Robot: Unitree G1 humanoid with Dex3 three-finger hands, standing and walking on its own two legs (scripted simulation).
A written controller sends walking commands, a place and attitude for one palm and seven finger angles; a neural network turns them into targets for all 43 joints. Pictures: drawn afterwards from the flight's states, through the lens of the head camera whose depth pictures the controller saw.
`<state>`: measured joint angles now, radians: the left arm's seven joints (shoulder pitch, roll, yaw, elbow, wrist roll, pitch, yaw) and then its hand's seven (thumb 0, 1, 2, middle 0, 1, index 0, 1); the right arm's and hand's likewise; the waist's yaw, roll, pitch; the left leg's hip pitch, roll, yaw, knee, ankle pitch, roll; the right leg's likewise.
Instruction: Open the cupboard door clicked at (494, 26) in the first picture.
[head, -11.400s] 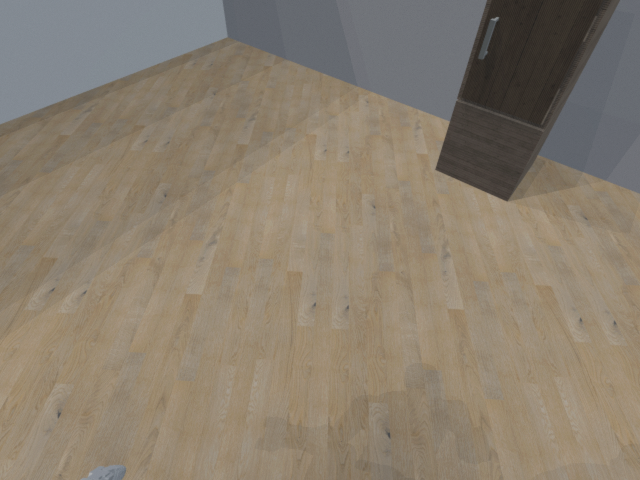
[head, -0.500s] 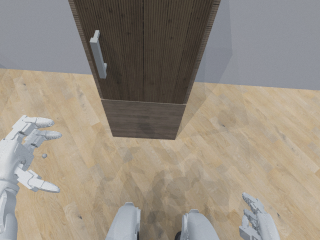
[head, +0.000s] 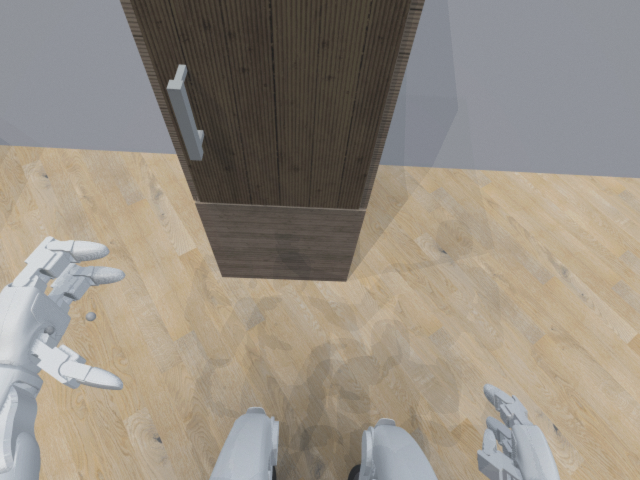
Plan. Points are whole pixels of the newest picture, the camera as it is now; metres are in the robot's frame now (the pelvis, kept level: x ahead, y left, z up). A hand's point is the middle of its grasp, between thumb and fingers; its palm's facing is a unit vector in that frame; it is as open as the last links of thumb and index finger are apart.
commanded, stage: move the hooked fingers beside the handle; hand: left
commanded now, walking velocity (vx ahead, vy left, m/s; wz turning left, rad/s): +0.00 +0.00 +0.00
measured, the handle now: (189, 115) +0.61 +0.24 +0.03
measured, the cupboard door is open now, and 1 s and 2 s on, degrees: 0 0 0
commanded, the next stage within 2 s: none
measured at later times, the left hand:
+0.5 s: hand (110, 251) +0.36 +0.28 +0.04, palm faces +0.03 -1.00 -0.03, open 14.0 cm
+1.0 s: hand (125, 197) +0.45 +0.29 +0.03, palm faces +0.04 -1.00 -0.03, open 14.0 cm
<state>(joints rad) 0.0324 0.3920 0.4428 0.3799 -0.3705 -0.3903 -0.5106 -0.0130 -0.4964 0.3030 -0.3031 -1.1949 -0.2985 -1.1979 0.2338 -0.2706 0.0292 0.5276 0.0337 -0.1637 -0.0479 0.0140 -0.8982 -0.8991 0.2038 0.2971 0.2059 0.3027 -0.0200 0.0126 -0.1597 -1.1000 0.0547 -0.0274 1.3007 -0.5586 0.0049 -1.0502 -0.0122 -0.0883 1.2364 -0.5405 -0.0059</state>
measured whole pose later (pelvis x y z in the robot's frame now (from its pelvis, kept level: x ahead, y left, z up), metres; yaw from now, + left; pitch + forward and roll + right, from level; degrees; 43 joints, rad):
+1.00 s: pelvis -0.01 +0.01 -0.02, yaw -2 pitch +26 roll -4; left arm -0.67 0.63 0.57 1.03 -0.18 -0.43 -0.50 -0.01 -0.50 0.30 -0.30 -1.19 -0.30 -1.20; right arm 0.29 -0.29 0.05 0.60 0.01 -0.03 -0.03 0.01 -0.90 -0.90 0.20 0.30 0.21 0.30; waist -0.12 0.01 -0.14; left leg -1.25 0.07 -0.01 1.36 -0.56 0.02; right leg -1.20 0.00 -0.07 1.28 -0.52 0.01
